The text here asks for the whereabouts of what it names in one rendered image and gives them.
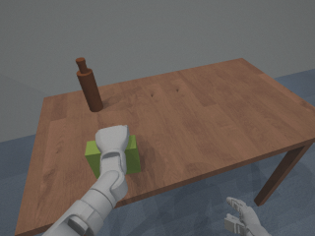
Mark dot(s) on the sponge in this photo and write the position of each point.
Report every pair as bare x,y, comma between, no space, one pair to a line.
133,164

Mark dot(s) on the left robot upper arm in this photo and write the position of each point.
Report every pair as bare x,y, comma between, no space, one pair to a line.
64,230

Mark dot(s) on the left robot hand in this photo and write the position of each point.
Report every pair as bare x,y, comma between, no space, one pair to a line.
115,137

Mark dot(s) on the robot right forearm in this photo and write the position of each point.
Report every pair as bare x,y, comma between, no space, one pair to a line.
255,229

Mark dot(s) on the robot left forearm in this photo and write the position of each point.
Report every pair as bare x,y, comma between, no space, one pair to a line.
86,216

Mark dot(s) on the right robot hand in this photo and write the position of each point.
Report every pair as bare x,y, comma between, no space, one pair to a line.
246,216

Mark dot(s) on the table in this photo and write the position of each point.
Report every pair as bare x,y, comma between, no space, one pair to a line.
189,125

